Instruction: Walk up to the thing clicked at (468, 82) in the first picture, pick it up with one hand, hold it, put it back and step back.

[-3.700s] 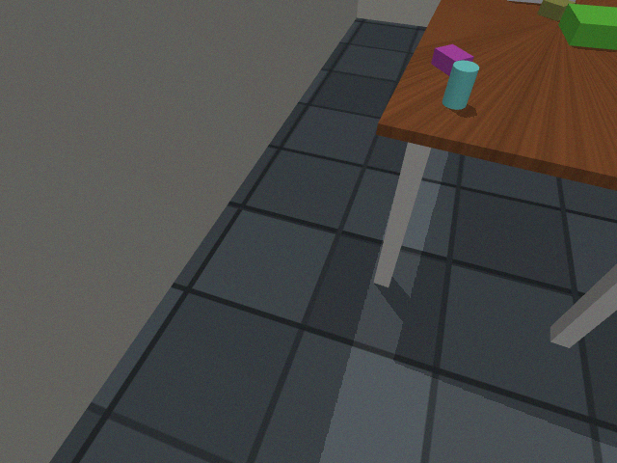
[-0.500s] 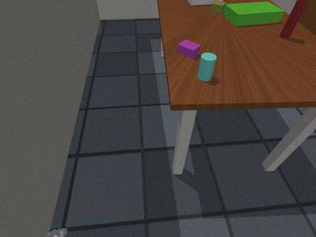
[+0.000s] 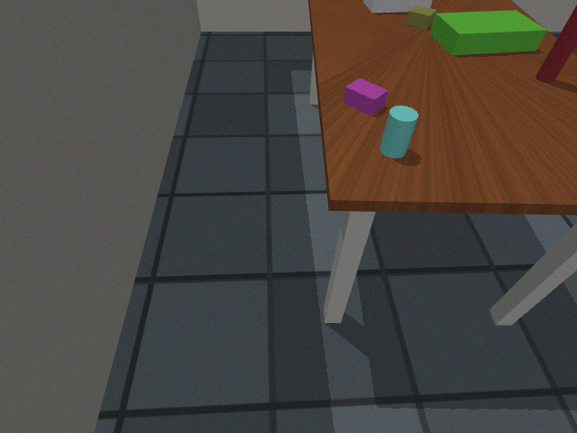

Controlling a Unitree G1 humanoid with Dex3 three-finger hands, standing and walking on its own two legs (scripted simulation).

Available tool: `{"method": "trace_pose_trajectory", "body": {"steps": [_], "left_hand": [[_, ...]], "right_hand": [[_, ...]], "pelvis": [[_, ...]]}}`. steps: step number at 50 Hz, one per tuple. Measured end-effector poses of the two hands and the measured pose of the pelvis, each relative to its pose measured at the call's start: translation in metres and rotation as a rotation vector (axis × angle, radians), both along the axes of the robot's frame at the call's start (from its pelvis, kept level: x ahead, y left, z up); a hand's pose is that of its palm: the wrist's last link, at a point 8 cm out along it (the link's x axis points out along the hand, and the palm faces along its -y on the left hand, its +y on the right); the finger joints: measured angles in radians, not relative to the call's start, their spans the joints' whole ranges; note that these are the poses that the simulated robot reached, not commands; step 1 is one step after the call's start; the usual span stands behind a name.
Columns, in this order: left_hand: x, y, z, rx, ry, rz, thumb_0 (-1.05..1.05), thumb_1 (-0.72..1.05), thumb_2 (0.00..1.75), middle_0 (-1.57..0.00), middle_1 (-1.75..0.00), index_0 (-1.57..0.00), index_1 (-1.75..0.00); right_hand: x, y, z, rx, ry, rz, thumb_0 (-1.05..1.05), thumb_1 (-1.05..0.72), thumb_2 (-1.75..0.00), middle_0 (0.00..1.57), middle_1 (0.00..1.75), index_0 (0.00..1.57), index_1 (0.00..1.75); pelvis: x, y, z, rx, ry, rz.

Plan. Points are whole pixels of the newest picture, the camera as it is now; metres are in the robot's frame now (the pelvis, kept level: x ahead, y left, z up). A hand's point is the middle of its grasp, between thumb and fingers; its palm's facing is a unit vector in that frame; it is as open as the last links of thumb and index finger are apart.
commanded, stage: walk up
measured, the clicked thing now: (397, 132) +0.69 -0.22 +0.03
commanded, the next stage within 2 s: stand in 0.42 s
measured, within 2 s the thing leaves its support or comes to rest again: neither
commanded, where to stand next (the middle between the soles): +0.06 -0.01 m, yaw +1 degrees
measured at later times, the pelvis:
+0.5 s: pelvis +0.01 +0.01 +0.00, yaw +0 degrees
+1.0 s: pelvis +0.00 +0.01 +0.00, yaw +0 degrees
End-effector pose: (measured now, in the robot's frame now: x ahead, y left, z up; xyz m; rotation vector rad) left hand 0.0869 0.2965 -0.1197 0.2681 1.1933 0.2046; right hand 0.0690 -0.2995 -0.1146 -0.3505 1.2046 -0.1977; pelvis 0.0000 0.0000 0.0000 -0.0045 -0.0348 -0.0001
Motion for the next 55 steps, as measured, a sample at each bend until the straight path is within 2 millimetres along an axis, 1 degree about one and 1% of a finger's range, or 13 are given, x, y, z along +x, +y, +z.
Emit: {"method": "trace_pose_trajectory", "body": {"steps": [15, 23, 29, 39, 55], "left_hand": [[0.002, 0.006, -0.003, -0.005, 0.024, 0.011, 0.0, 0.9, 0.9, -0.21, -0.3, -0.21, -0.3], [0.004, 0.009, -0.001, 0.005, 0.024, 0.008, 0.0, 0.9, 0.9, -0.21, -0.3, -0.2, -0.3], [0.002, 0.01, 0.003, 0.018, 0.03, -0.004, 0.0, 0.9, 0.9, -0.21, -0.3, -0.21, -0.3], [-0.005, 0.012, 0.005, 0.031, 0.036, -0.013, 0.0, 0.9, 0.9, -0.21, -0.3, -0.21, -0.3], [-0.016, 0.01, 0.003, 0.029, 0.045, -0.026, 0.0, 0.9, 0.9, -0.21, -0.3, -0.21, -0.3]], "right_hand": [[0.021, 0.009, 0.003, -0.002, -0.015, 0.0, 0.01, -0.9, -0.9, 0.2, 0.3, 0.21, 0.3], [0.026, 0.012, 0.002, 0.005, -0.01, 0.003, 0.01, -0.9, -0.9, 0.2, 0.3, 0.21, 0.3], [0.027, 0.016, 0.0, 0.02, -0.011, 0.002, 0.01, -0.9, -0.9, 0.2, 0.3, 0.21, 0.3], [0.02, 0.019, -0.002, 0.037, -0.004, -0.003, 0.01, -0.9, -0.9, 0.2, 0.3, 0.21, 0.3], [-0.002, 0.012, -0.001, 0.025, 0.023, -0.023, 0.01, -0.9, -0.9, 0.2, 0.3, 0.21, 0.3]], "pelvis": [[0.009, 0.007, 0.001, -0.001, 0.006, 0.007], [0.012, 0.009, 0.002, 0.0, 0.004, 0.008], [0.01, 0.011, 0.003, 0.001, -0.001, 0.004], [0.007, 0.011, 0.004, 0.002, -0.006, 0.0], [0.001, 0.009, 0.004, 0.003, -0.007, -0.002]]}}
